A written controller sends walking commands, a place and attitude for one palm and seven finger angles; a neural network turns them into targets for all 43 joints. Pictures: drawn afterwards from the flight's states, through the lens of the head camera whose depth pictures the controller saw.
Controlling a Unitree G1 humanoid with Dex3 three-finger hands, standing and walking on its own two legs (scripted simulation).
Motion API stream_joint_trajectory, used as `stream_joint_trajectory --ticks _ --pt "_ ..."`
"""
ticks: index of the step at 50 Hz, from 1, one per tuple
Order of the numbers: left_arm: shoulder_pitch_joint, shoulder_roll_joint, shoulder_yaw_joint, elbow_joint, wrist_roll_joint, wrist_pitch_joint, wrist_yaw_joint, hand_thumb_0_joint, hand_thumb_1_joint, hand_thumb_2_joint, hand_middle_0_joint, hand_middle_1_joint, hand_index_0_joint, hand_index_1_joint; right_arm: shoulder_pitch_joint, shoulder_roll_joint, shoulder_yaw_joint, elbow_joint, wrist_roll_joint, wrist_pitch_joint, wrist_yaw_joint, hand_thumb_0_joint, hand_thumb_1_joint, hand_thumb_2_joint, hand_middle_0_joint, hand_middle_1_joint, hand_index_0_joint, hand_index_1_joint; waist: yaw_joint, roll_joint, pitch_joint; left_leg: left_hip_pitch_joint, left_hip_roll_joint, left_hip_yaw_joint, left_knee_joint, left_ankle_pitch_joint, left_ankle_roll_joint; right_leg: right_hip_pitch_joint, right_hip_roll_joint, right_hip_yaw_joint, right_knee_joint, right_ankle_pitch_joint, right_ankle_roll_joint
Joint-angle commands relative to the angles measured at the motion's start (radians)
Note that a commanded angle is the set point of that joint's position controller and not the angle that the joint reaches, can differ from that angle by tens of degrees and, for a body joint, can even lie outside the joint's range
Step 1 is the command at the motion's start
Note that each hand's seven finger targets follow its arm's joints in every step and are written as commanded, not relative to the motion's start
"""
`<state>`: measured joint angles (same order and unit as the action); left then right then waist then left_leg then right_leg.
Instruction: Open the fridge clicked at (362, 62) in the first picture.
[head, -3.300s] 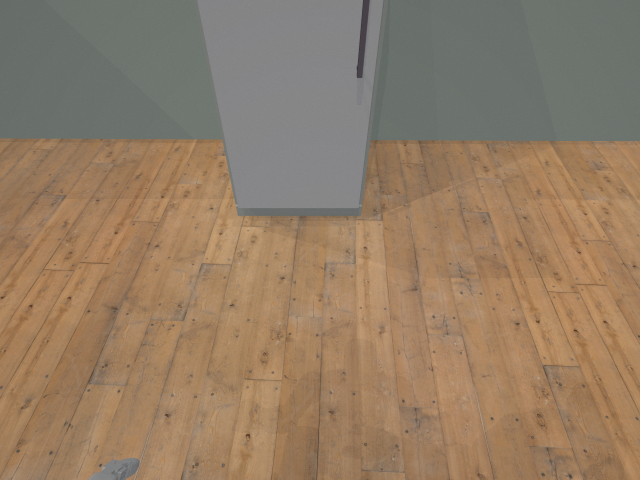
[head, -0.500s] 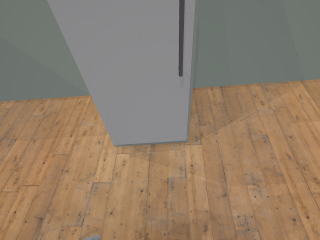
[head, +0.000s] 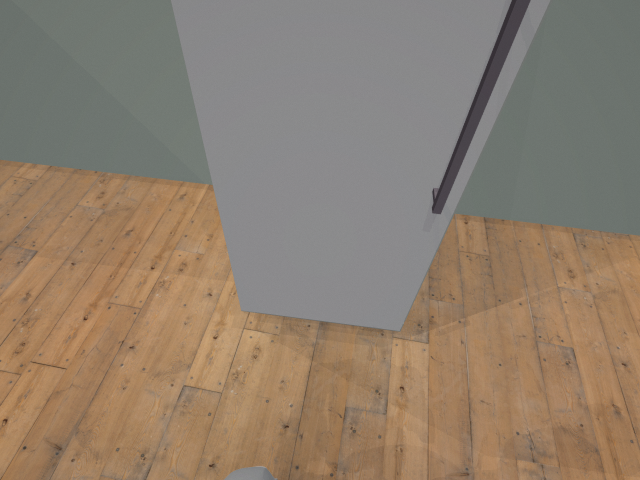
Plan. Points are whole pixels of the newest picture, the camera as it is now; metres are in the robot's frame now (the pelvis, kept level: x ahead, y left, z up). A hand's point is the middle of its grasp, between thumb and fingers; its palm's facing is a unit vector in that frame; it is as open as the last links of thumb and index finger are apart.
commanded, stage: take the last steps up to it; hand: right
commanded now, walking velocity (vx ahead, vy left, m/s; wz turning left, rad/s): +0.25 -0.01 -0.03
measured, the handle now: (469, 118) +0.63 -0.16 +0.13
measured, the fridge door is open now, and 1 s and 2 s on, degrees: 0 0 0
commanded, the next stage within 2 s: come to a stop and stand still in 0.28 s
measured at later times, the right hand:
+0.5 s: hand out of the picture +0.10 -0.18 -0.17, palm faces +0.10 +0.99 -0.12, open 7.3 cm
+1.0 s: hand (431, 476) +0.17 -0.14 -0.15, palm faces +0.06 +0.97 -0.24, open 7.3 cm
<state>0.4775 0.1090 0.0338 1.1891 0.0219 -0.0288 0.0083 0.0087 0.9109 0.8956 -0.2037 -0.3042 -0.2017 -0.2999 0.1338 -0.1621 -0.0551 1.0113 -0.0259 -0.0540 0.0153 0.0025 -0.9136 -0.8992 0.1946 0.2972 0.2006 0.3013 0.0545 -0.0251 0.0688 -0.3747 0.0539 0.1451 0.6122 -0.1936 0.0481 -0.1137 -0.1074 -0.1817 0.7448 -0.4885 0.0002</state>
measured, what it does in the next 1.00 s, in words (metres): walks ahead: right foot, then left foot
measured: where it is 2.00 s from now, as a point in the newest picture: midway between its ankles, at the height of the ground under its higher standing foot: outside the picture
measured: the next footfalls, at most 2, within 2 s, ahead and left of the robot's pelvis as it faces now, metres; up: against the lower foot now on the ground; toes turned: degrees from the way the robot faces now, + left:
right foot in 0.38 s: +0.22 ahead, -0.12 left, +0.00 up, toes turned -10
left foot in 0.80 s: +0.20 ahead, +0.13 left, +0.00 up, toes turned +4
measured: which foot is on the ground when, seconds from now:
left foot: down 0.00-0.38, up 0.40-0.78, down 0.80-1.00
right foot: up 0.00-0.36, down 0.38-0.80, up 0.82-1.00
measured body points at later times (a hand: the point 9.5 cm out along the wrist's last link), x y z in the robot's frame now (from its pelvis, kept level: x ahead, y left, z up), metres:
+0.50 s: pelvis +0.14 -0.03 +0.01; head +0.15 -0.05 +0.46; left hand +0.22 +0.20 -0.12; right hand +0.09 -0.23 -0.16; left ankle +0.10 +0.10 -0.69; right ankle +0.18 -0.11 -0.72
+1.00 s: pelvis +0.12 +0.04 +0.01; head +0.12 +0.06 +0.46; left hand +0.15 +0.27 -0.15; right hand +0.17 -0.19 -0.13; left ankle +0.16 +0.13 -0.72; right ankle +0.09 -0.09 -0.69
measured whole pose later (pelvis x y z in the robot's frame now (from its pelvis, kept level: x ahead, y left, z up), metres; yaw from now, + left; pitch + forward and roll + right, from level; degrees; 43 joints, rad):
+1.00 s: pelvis +0.12 +0.04 +0.01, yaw -1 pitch -2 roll +0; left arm 0.23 0.17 0.06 1.07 0.01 0.06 0.02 0.01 0.91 0.90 -0.20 -0.30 -0.20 -0.30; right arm 0.21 -0.15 -0.03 1.02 -0.03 0.02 -0.03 0.00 -0.91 -0.90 0.20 0.30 0.20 0.30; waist 0.01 -0.04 0.03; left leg -0.28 0.00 0.11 0.52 -0.21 0.06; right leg -0.33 -0.05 -0.04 0.84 -0.45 0.01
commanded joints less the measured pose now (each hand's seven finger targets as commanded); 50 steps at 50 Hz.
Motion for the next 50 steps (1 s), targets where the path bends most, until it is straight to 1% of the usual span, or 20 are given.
stream_joint_trajectory --ticks 1,4,6,14,17,18,19,20,21,23,26,33,37,38,39,40,41,42,45,50 --pt "-0.118 0.087 0.031 -0.118 -0.008 -0.027 -0.004 0.0 0.9 0.9 -0.2 -0.3 -0.2 -0.3 0.281 -0.188 -0.047 0.041 0.013 -0.003 -0.032 0.0 -0.9 -0.9 0.2 0.3 0.2 0.3 -0.142 0.161 -0.08 0.348 0.347 -0.466 -0.389 -0.106 0.165 -0.493 -0.019 0.14 0.524 0.042 -0.03" --pt "-0.075 0.049 0.026 -0.1 0.004 -0.001 -0.005 0.0 0.9 0.9 -0.2 -0.3 -0.2 -0.3 0.164 -0.081 -0.011 0.016 0.008 -0.01 -0.036 0.0 -0.9 -0.9 0.2 0.3 0.2 0.3 -0.046 0.109 0.008 0.125 0.254 -0.241 -0.435 -0.032 0.106 -0.407 -0.046 0.15 0.431 0.176 -0.007" --pt "-0.053 0.03 0.027 -0.095 0.008 0.01 -0.006 0.0 0.9 0.9 -0.2 -0.3 -0.2 -0.3 0.178 -0.058 -0.011 0.02 -0.001 -0.019 -0.04 0.0 -0.9 -0.9 0.2 0.3 0.2 0.3 -0.023 0.103 0.013 0.083 0.231 -0.171 -0.427 0.078 0.101 -0.369 -0.044 0.126 0.336 0.189 0.012" --pt "-0.211 0.053 0.018 -0.169 -0.001 -0.011 -0.02 0.0 0.9 0.9 -0.2 -0.3 -0.2 -0.3 0.238 -0.118 -0.014 0.058 -0.001 -0.016 -0.033 0.0 -0.9 -0.9 0.2 0.3 0.2 0.3 -0.067 0.153 -0.009 0.2 0.223 -0.159 -0.359 0.167 0.114 -0.288 0.008 0.072 -0.072 0.22 0.016" --pt "-0.145 0.087 0.016 -0.144 0.001 -0.024 -0.014 0.0 0.9 0.9 -0.2 -0.3 -0.2 -0.3 0.232 -0.106 -0.012 0.069 0.006 -0.002 -0.033 0.0 -0.9 -0.9 0.2 0.3 0.2 0.3 -0.029 0.079 -0.022 0.119 0.164 -0.112 -0.234 0.085 0.06 -0.063 0.037 0.048 -0.252 0.326 0.011" --pt "-0.073 0.138 0.025 -0.124 0.002 -0.031 -0.007 0.0 0.9 0.9 -0.2 -0.3 -0.2 -0.3 0.244 -0.082 -0.005 0.067 0.009 0.004 -0.03 0.0 -0.9 -0.9 0.2 0.3 0.2 0.3 -0.003 -0.042 -0.06 0.053 0.105 -0.069 -0.092 0.022 0.025 0.064 -0.012 0.12 -0.299 0.382 -0.009" --pt "0.002 0.225 0.043 -0.115 0.011 -0.034 0.002 0.0 0.9 0.9 -0.2 -0.3 -0.2 -0.3 0.254 -0.036 0.003 0.048 0.016 0.006 -0.027 0.0 -0.9 -0.9 0.2 0.3 0.2 0.3 0.017 -0.241 -0.098 -0.078 0.0 0.015 0.123 -0.188 -0.028 0.162 -0.209 0.364 -0.384 0.493 -0.095" --pt "0.009 0.249 0.04 -0.116 0.003 -0.02 0.012 0.0 0.9 0.9 -0.2 -0.3 -0.2 -0.3 0.233 -0.03 0.013 0.031 0.014 0.009 -0.03 0.0 -0.9 -0.9 0.2 0.3 0.2 0.3 0.01 -0.285 -0.093 -0.121 -0.026 -0.019 0.299 -0.424 -0.047 0.132 -0.325 0.471 -0.455 0.613 -0.179" --pt "-0.06 0.208 0.023 -0.122 0.005 -0.017 0.023 0.0 0.9 0.9 -0.2 -0.3 -0.2 -0.3 0.219 -0.033 0.015 0.046 0.008 0.019 -0.039 0.0 -0.9 -0.9 0.2 0.3 0.2 0.3 -0.008 -0.193 -0.065 -0.081 0.016 -0.09 0.339 -0.418 -0.048 0.037 -0.306 0.42 -0.464 0.672 -0.186" --pt "-0.204 0.156 -0.003 -0.152 0.0 -0.018 0.039 0.0 0.9 0.9 -0.2 -0.3 -0.2 -0.3 0.246 -0.007 0.023 0.084 0.013 0.034 -0.044 0.0 -0.9 -0.9 0.2 0.3 0.2 0.3 -0.061 -0.12 -0.027 0.008 0.054 -0.127 0.275 -0.332 -0.066 -0.071 -0.248 0.303 -0.444 0.88 -0.165" --pt "-0.248 0.17 0.007 -0.149 -0.009 -0.008 0.045 0.0 0.9 0.9 -0.2 -0.3 -0.2 -0.3 0.27 -0.018 0.023 0.099 0.018 0.057 -0.048 0.0 -0.9 -0.9 0.2 0.3 0.2 0.3 -0.068 -0.098 -0.079 0.06 0.042 -0.105 0.146 -0.243 -0.086 -0.005 -0.206 0.207 -0.404 1.02 -0.148" --pt "-0.269 0.223 0.054 -0.175 -0.001 0.034 0.044 0.0 0.9 0.9 -0.2 -0.3 -0.2 -0.3 0.212 -0.048 -0.007 0.023 0.002 0.1 -0.049 0.0 -0.9 -0.9 0.2 0.3 0.2 0.3 -0.055 -0.139 -0.081 0.037 0.007 -0.095 0.205 -0.23 -0.073 -0.057 -0.231 0.212 -0.396 0.866 -0.173" --pt "-0.307 0.211 0.058 -0.193 -0.001 0.044 0.031 0.0 0.9 0.9 -0.2 -0.3 -0.2 -0.3 0.251 -0.047 -0.01 0.008 0.003 0.086 -0.05 0.0 -0.9 -0.9 0.2 0.3 0.2 0.3 -0.088 -0.127 -0.099 0.158 0.006 -0.088 -0.025 -0.064 -0.067 -0.118 -0.181 0.188 -0.332 0.623 -0.12" --pt "-0.297 0.196 0.058 -0.189 -0.006 0.046 0.026 0.0 0.9 0.9 -0.2 -0.3 -0.2 -0.3 0.262 -0.064 -0.01 0.01 -0.001 0.077 -0.051 0.0 -0.9 -0.9 0.2 0.3 0.2 0.3 -0.092 -0.06 -0.109 0.207 0.015 -0.102 -0.149 0.044 -0.068 -0.142 -0.134 0.164 -0.277 0.497 -0.08" --pt "-0.265 0.148 0.053 -0.192 -0.014 0.049 0.02 0.0 0.9 0.9 -0.2 -0.3 -0.2 -0.3 0.237 -0.119 -0.013 -0.002 -0.011 0.065 -0.054 0.0 -0.9 -0.9 0.2 0.3 0.2 0.3 -0.074 0.121 -0.106 0.205 0.126 -0.244 -0.263 0.152 -0.038 -0.186 -0.034 0.098 -0.16 0.297 -0.02" --pt "-0.255 0.081 0.037 -0.21 -0.018 0.055 0.012 0.0 0.9 0.9 -0.2 -0.3 -0.2 -0.3 0.19 -0.181 -0.014 -0.015 -0.011 0.055 -0.055 0.0 -0.9 -0.9 0.2 0.3 0.2 0.3 -0.052 0.302 -0.063 0.154 0.267 -0.367 -0.306 0.312 0.035 -0.249 0.06 0.068 -0.077 0.034 0.017" --pt "-0.273 0.097 0.04 -0.214 -0.017 0.069 0.012 0.0 0.9 0.9 -0.2 -0.3 -0.2 -0.3 0.177 -0.19 -0.012 -0.029 -0.006 0.056 -0.052 0.0 -0.9 -0.9 0.2 0.3 0.2 0.3 -0.072 0.248 -0.074 0.073 0.312 -0.358 -0.342 0.244 0.106 -0.207 0.058 0.123 0.034 -0.057 0.014" --pt "-0.278 0.096 0.044 -0.205 -0.014 0.08 0.009 0.0 0.9 0.9 -0.2 -0.3 -0.2 -0.3 0.13 -0.181 -0.014 -0.04 -0.007 0.059 -0.052 0.0 -0.9 -0.9 0.2 0.3 0.2 0.3 -0.06 0.225 -0.066 0.017 0.271 -0.335 -0.368 0.073 0.12 -0.201 0.059 0.147 0.126 -0.039 0.012" --pt "-0.23 0.1 0.039 -0.167 -0.01 0.077 0.007 0.0 0.9 0.9 -0.2 -0.3 -0.2 -0.3 0.069 -0.139 -0.006 -0.046 -0.001 0.058 -0.055 0.0 -0.9 -0.9 0.2 0.3 0.2 0.3 -0.036 0.202 -0.019 0.017 0.207 -0.284 -0.365 -0.003 0.11 -0.236 0.047 0.166 0.203 0.048 0.007" --pt "-0.215 0.085 0.022 -0.152 -0.013 0.059 0.011 0.0 0.9 0.9 -0.2 -0.3 -0.2 -0.3 0.128 -0.144 -0.01 -0.026 0.0 0.052 -0.054 0.0 -0.9 -0.9 0.2 0.3 0.2 0.3 -0.071 0.138 -0.046 0.138 0.195 -0.29 -0.347 0.01 0.123 -0.197 0.049 0.141 -0.044 0.037 0.018"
